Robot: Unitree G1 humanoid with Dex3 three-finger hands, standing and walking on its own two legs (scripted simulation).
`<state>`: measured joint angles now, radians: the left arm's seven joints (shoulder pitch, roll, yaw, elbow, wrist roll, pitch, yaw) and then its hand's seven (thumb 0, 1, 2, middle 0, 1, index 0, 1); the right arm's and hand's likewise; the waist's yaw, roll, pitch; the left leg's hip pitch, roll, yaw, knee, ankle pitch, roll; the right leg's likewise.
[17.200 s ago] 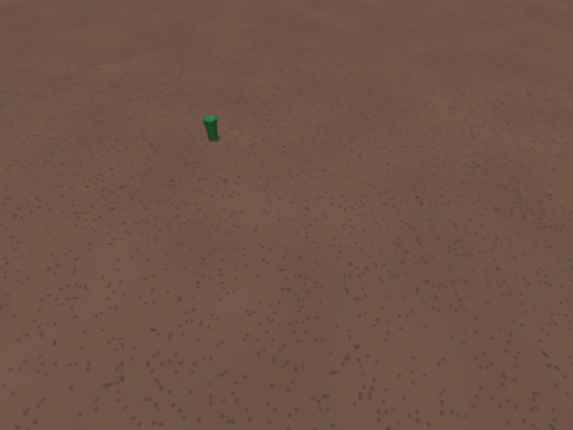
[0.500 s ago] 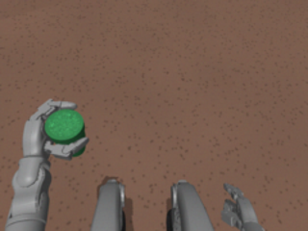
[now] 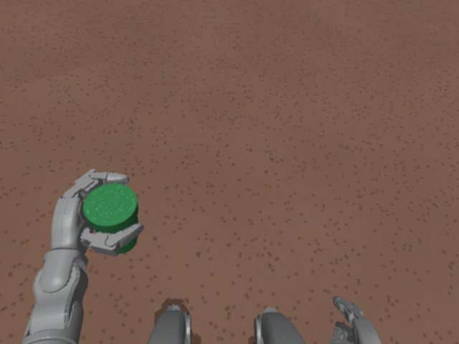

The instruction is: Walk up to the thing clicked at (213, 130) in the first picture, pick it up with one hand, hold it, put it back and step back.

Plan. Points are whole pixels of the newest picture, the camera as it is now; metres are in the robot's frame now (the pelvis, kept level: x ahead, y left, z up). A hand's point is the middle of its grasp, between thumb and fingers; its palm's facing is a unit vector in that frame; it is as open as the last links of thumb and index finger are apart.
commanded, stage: lift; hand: left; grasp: from the side
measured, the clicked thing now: (117, 223) +0.33 +0.19 +0.00
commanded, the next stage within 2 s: hold in 0.70 s
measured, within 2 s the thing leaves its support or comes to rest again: neither
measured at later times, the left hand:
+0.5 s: hand (117, 198) +0.34 +0.17 +0.08, palm faces +0.04 -1.00 -0.01, open 10.1 cm
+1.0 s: hand (120, 187) +0.35 +0.16 +0.10, palm faces +0.05 -1.00 +0.00, open 10.1 cm
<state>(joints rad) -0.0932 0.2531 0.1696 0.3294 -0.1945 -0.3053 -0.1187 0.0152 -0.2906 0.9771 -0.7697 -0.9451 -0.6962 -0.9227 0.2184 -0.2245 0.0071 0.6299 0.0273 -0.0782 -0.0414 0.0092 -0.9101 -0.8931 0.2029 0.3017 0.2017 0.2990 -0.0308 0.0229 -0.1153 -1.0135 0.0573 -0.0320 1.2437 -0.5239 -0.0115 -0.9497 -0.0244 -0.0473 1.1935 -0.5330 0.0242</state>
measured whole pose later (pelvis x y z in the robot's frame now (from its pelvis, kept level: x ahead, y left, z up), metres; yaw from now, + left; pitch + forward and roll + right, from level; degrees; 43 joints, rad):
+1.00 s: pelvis +0.03 -0.01 +0.06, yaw +0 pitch +8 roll -1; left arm -0.11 0.20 0.16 0.45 -0.20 -0.36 -0.15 0.02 -0.29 0.97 -0.77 -0.95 -0.69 -0.93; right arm 0.23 -0.23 0.00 0.67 0.01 -0.04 -0.05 0.01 -0.92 -0.90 0.20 0.30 0.20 0.30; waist -0.02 0.01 -0.04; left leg -0.61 0.06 -0.01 0.89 -0.42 -0.03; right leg -0.56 -0.02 -0.04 0.87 -0.44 0.01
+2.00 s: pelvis +0.02 -0.01 +0.07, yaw +0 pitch +5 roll -1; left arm -0.13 0.20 0.14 0.49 -0.18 -0.37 -0.14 0.02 -0.29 0.97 -0.76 -0.95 -0.69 -0.93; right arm 0.23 -0.22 0.00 0.68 0.01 -0.05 -0.04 0.01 -0.92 -0.90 0.20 0.30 0.20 0.30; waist -0.02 0.01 -0.01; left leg -0.52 0.05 0.00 0.81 -0.38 -0.02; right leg -0.47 -0.02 -0.03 0.78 -0.39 0.02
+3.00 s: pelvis +0.02 -0.01 +0.07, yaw +0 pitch +5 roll -1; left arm -0.13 0.20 0.15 0.50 -0.18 -0.38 -0.15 0.02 -0.29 0.97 -0.76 -0.96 -0.69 -0.93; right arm 0.23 -0.22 -0.01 0.68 0.01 -0.04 -0.03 0.01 -0.91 -0.90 0.20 0.30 0.20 0.30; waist -0.02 0.01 -0.02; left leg -0.52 0.05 0.00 0.82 -0.38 -0.02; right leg -0.48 -0.02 -0.04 0.79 -0.40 0.01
